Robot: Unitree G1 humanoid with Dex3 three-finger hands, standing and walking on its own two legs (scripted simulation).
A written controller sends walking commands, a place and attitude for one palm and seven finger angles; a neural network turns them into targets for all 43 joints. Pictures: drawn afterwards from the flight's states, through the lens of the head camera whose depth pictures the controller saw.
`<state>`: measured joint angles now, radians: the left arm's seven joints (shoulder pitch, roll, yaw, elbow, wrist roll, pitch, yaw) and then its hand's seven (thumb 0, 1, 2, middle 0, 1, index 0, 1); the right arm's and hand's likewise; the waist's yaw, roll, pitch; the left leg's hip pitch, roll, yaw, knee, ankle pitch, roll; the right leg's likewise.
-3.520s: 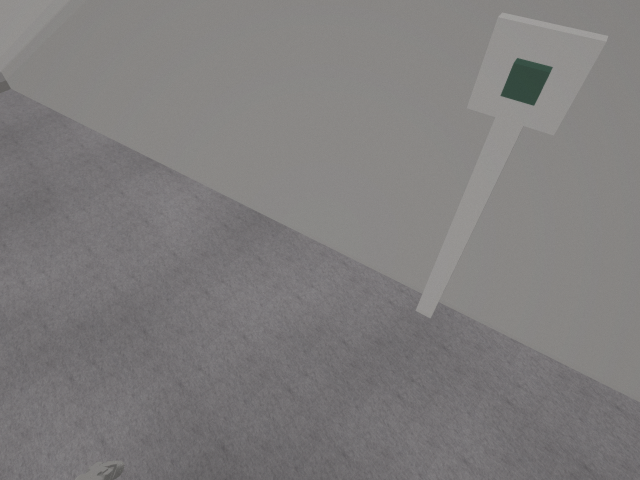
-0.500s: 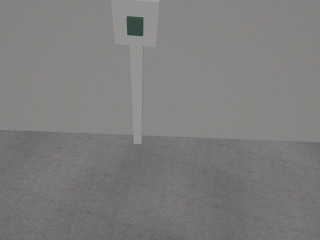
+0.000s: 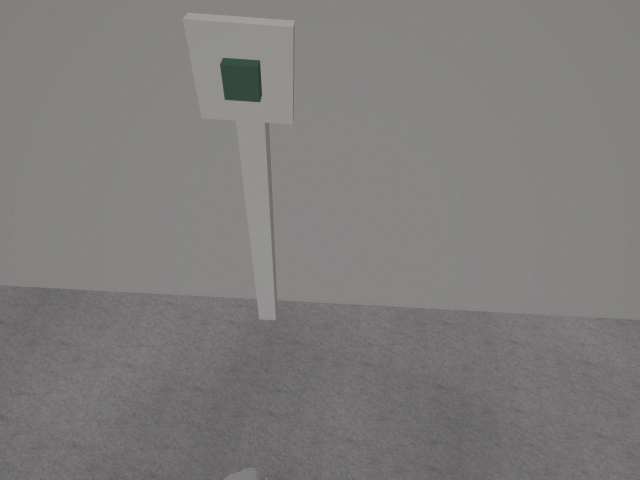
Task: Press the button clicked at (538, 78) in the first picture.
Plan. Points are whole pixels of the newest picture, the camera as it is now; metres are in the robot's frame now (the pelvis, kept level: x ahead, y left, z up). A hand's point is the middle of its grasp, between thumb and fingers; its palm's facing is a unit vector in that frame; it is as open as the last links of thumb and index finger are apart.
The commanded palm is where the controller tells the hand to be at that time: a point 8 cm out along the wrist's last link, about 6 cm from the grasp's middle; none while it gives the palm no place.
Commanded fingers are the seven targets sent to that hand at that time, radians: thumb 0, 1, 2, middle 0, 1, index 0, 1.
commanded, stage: take the last steps up to it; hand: left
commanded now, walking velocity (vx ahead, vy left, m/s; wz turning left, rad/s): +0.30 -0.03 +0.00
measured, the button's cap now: (242, 79) +0.72 +0.19 +0.14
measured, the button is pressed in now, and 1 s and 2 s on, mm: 0 0 0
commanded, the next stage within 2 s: come to a stop and stand still in 0.34 s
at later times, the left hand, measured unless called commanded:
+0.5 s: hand (217, 421) +0.24 +0.17 -0.17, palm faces +0.00 -0.98 -0.20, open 7.3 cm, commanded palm none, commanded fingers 0.00 0.90 0.90 -0.20 -0.30 -0.20 -0.30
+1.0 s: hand (195, 403) +0.27 +0.21 -0.18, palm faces +0.10 -0.97 -0.22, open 7.3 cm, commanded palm none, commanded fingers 0.00 0.90 0.90 -0.20 -0.30 -0.20 -0.30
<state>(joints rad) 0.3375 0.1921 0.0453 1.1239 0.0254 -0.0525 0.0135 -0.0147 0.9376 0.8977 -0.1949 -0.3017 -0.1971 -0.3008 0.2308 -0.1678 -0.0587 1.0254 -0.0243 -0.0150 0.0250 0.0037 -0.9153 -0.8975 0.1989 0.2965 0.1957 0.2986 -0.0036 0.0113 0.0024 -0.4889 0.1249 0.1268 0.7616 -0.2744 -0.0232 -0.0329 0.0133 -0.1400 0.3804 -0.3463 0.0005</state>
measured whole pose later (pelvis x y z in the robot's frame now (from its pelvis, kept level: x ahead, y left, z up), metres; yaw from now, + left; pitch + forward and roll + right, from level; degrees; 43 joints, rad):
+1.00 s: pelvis +0.19 +0.01 -0.01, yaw +1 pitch -1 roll -1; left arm 0.17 0.22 0.07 0.97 0.03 0.05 0.03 0.00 0.91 0.90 -0.20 -0.30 -0.20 -0.30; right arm 0.17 -0.21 -0.06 0.95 -0.02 0.02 0.00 0.00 -0.92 -0.90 0.20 0.30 0.20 0.30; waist 0.03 -0.04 0.03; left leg -0.27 0.04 0.05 0.63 -0.35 -0.03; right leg -0.42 -0.12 -0.12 0.59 -0.18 0.03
